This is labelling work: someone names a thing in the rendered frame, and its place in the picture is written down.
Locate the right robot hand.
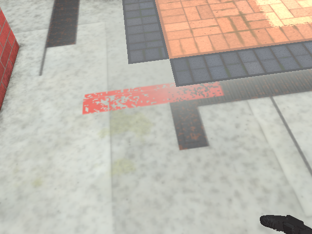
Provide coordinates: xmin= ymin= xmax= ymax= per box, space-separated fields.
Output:
xmin=259 ymin=214 xmax=312 ymax=234

